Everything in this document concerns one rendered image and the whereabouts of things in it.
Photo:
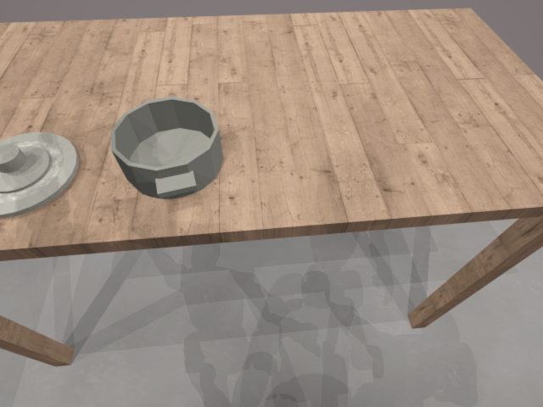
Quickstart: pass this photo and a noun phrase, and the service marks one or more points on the knob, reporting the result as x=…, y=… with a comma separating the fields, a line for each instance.
x=11, y=158

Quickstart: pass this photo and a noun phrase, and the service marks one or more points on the table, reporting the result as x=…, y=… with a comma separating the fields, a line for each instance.
x=329, y=123

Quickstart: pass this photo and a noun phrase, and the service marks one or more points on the lid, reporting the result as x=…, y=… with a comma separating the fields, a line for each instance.
x=51, y=164

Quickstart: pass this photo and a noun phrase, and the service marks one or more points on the pot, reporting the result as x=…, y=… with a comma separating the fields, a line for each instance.
x=168, y=147

